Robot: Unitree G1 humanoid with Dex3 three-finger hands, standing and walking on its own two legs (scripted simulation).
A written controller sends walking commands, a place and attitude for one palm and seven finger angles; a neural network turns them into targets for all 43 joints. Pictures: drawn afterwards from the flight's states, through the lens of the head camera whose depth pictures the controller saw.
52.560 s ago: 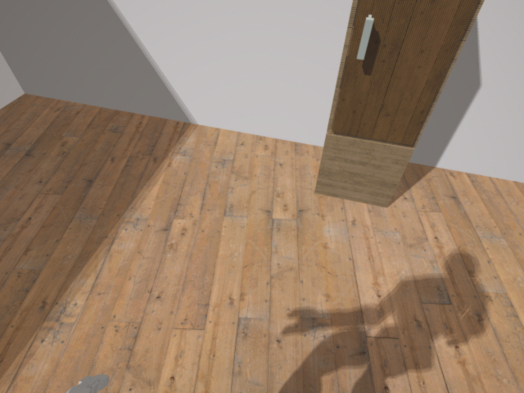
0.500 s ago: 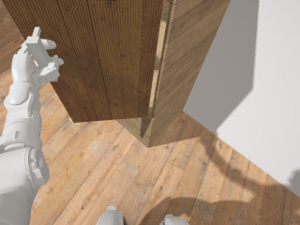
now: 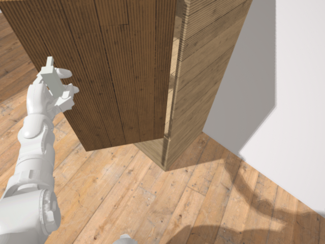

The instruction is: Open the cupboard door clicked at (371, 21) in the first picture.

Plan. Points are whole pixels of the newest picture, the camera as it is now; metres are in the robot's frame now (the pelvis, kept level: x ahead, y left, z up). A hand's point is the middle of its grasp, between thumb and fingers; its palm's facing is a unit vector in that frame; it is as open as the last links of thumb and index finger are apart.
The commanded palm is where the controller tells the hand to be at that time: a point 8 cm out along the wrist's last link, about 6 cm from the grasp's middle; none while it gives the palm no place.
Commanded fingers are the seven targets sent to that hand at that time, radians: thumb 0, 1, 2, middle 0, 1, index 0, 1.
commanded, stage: pull the door open along its arc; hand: left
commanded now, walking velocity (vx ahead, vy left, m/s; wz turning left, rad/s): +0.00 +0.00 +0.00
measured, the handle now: (58, 84) +0.49 +0.24 +0.11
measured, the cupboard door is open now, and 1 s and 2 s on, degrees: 55 99 100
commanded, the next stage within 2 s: open thumb and fingers to let go in 0.76 s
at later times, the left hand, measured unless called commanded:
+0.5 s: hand (102, 143) +0.32 +0.12 +0.10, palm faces +0.48 -0.88 +0.03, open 6.0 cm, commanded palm +0.26 +0.17 +0.10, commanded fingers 0.00 0.90 0.90 -0.40 -1.35 -0.40 -1.35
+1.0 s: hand (130, 158) +0.28 +0.06 +0.10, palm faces +0.49 -0.87 +0.00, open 6.3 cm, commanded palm +0.23 +0.10 +0.10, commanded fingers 0.00 0.34 0.66 -0.36 -1.29 -0.36 -1.29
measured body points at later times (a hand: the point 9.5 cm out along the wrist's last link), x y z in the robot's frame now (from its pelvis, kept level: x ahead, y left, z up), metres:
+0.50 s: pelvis +0.00 -0.02 +0.01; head +0.00 -0.04 +0.46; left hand +0.29 +0.16 +0.11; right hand +0.19 -0.23 -0.07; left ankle +0.03 +0.10 -0.69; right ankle -0.04 -0.12 -0.69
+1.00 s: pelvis +0.01 -0.05 +0.02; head +0.00 -0.08 +0.46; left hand +0.25 +0.10 +0.11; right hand +0.19 -0.26 -0.09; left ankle +0.03 +0.10 -0.69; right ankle -0.04 -0.12 -0.69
